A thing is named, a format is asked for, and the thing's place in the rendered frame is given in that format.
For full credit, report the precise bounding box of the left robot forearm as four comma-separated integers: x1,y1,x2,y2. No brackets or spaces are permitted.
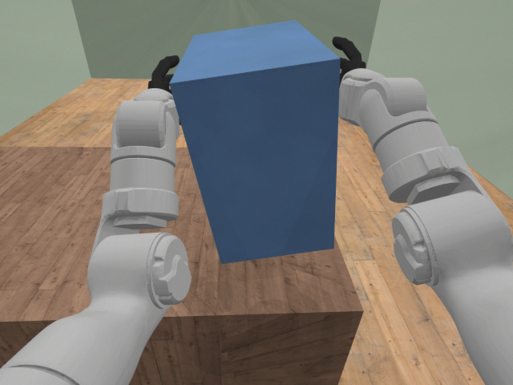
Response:
87,88,180,293

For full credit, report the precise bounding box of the robot left hand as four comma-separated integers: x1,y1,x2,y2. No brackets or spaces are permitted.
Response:
148,55,181,125

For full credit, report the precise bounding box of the left robot upper arm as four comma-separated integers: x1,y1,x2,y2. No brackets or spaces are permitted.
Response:
0,232,192,385

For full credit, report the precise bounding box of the pedestal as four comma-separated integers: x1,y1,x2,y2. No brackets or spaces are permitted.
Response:
0,147,364,385

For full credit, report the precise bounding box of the right robot forearm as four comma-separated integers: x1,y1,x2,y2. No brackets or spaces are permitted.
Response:
338,68,513,249

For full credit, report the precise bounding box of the carton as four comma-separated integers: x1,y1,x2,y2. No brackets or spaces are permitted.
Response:
169,20,341,264

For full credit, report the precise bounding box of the robot right hand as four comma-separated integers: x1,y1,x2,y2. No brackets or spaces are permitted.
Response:
333,37,366,88

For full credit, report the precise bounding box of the right robot upper arm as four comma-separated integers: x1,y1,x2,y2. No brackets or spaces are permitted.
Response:
392,190,513,385

